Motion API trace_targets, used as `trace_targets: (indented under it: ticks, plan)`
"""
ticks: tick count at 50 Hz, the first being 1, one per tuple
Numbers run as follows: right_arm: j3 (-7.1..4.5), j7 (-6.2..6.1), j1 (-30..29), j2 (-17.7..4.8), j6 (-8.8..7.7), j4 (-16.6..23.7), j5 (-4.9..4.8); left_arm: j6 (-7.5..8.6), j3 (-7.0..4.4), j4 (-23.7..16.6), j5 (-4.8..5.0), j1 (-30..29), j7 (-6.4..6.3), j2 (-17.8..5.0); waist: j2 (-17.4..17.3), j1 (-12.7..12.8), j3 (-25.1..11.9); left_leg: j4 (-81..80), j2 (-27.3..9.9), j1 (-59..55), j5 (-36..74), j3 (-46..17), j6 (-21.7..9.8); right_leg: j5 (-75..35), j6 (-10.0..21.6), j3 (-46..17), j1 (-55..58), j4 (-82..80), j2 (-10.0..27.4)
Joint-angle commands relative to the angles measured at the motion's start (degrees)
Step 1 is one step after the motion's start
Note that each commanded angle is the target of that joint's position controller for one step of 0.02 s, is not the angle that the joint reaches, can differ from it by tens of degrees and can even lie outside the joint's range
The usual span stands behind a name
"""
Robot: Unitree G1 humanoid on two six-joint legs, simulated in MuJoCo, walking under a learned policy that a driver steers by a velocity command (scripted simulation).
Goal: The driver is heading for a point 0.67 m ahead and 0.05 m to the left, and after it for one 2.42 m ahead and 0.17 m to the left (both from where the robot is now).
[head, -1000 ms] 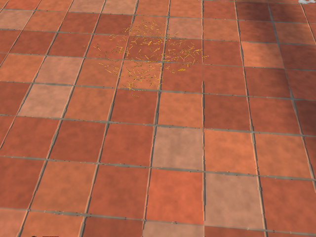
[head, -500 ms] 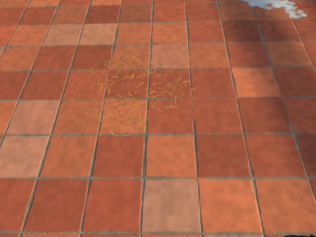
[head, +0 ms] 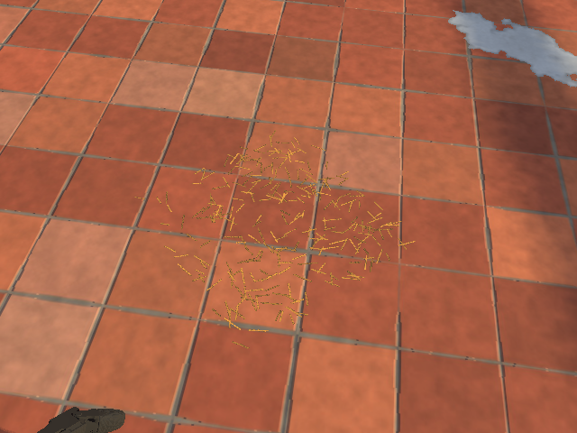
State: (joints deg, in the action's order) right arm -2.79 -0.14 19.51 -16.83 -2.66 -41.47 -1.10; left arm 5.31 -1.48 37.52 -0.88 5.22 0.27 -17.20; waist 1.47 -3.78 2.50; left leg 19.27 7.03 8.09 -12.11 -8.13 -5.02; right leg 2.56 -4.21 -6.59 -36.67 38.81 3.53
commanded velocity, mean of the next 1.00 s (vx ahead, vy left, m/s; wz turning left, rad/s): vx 0.35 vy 0.00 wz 0.34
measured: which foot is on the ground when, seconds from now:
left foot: down 0.00-0.16, up 0.18-0.64, down 0.66-1.00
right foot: up 0.00-0.14, down 0.16-0.66, up 0.68-1.00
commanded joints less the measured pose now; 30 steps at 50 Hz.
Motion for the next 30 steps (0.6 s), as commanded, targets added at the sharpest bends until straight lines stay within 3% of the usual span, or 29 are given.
trace_targets:
  ticks: [1,5,6,7,8,9,10,11,12,13,14,17,20,25,28,30]
  plan:
    - [-3.04,-0.86,1.41,-10.33,-0.08,2.53,-0.50,1.25,-0.99,-4.69,0.75,-5.92,0.40,-3.83,-5.95,-0.63,-2.37,-3.99,-11.79,5.89,11.22,-10.08,-6.79,-7.39,-0.22,2.96,10.00,-6.98,-4.41]
    - [-3.17,-1.12,1.40,-9.71,0.71,2.14,-0.51,2.05,-2.43,-4.56,1.32,-4.99,0.75,-6.57,-8.25,1.24,-2.62,1.98,-14.38,-0.78,9.51,-16.83,-5.12,-0.52,2.56,0.81,12.95,-11.73,-4.32]
    - [-3.08,-1.06,0.52,-9.19,0.88,2.36,-0.41,2.28,-2.98,-3.72,1.35,-1.79,0.58,-7.26,-8.74,3.19,-3.47,4.53,-13.80,-0.54,11.00,-17.07,-4.30,0.16,3.92,1.63,17.42,-13.60,-4.25]
    - [-2.47,-0.85,-0.02,-7.45,0.82,2.84,-0.17,2.51,-3.83,-2.72,0.88,3.37,0.19,-8.70,-8.07,5.93,-7.05,10.81,-11.22,1.17,13.05,-15.24,-2.67,0.15,5.98,1.20,26.39,-15.00,-2.39]
    - [-1.22,-0.57,0.13,-4.10,0.58,3.94,0.71,2.52,-4.70,-2.16,0.03,11.55,-0.36,-11.52,-2.63,9.33,-14.97,25.68,-7.83,7.47,5.76,-10.79,-0.70,3.95,9.75,-7.27,40.58,-13.74,6.83]
    - [-0.06,-0.52,8.03,-0.75,0.12,5.48,-0.69,1.57,-5.79,-0.07,-0.33,16.01,-0.18,-15.45,15.30,6.08,-21.38,43.01,-0.05,27.24,-20.67,-2.86,2.92,15.57,19.05,-32.34,57.60,-17.71,19.19]
    - [-0.99,-0.73,7.95,-6.47,0.07,4.18,-1.25,1.24,-4.94,-0.48,1.05,15.34,0.21,-10.58,11.60,7.01,-17.68,50.92,-5.05,34.60,-21.00,-3.18,3.77,27.92,18.70,-38.44,55.25,-20.72,20.50]
    - [-1.98,-0.73,2.02,-9.65,0.36,4.55,-0.94,0.97,-4.06,-0.93,1.11,13.14,0.02,-7.25,6.07,8.50,-10.24,53.19,-6.94,36.33,-15.55,-2.38,4.28,26.85,16.17,-29.74,48.56,-21.71,17.77]
    - [-2.12,-0.82,-1.06,-9.37,0.63,5.16,-0.34,0.68,-3.61,-1.03,0.61,10.56,-0.02,-6.31,2.58,7.77,-6.10,52.65,-8.72,34.99,-11.45,-0.50,4.80,19.43,14.71,-22.23,42.18,-22.60,15.28]
    - [-2.27,-0.63,-3.12,-8.68,0.61,5.89,0.18,0.53,-3.24,-0.50,0.44,9.08,-0.04,-5.16,2.29,7.03,-2.97,50.49,-10.15,34.37,-8.72,-0.18,5.13,13.07,14.35,-16.93,37.48,-23.91,13.10]
    - [-2.32,-0.25,-3.08,-7.65,0.77,6.22,-0.10,0.61,-2.96,-0.10,0.07,8.39,-0.17,-4.54,3.94,5.82,-2.08,49.17,-11.60,32.15,-6.94,0.19,5.19,9.30,13.74,-12.57,34.20,-25.29,11.49]
    - [-1.75,0.28,-3.73,-4.49,1.53,7.02,-0.51,1.20,-3.30,1.44,0.62,8.18,-0.09,-4.87,4.79,4.98,-1.03,45.67,-13.08,31.35,-4.75,2.17,5.79,3.81,14.78,-5.09,30.73,-28.79,10.48]
    - [-1.32,0.58,-6.88,-3.50,1.57,8.41,-0.12,1.29,-4.05,3.05,0.56,8.58,-0.14,-6.96,2.92,5.27,-0.47,39.23,-13.88,33.82,0.82,2.39,6.64,-2.48,15.82,0.03,31.90,-30.24,11.27]
    - [-0.61,2.26,-14.58,-2.17,0.48,10.13,-0.04,0.33,-4.29,5.08,0.96,9.14,-0.49,-8.86,1.37,7.63,1.47,23.32,-12.48,29.84,13.47,6.65,5.45,-10.81,13.45,10.25,33.15,-29.30,9.33]
    - [-1.00,3.43,-17.41,-2.71,0.35,11.86,0.22,-0.94,-4.66,6.40,1.78,10.54,-1.01,-10.49,2.37,7.74,1.00,17.50,-10.24,26.05,12.36,9.95,4.08,-22.91,11.55,13.55,36.19,-24.44,9.87]
    - [-2.16,3.90,-14.56,-4.92,0.61,11.89,0.59,-1.63,-5.18,6.25,2.66,9.85,-1.57,-12.09,4.24,5.22,-1.94,15.76,-7.24,20.59,7.63,11.92,2.02,-35.16,10.08,14.79,38.32,-17.46,10.20]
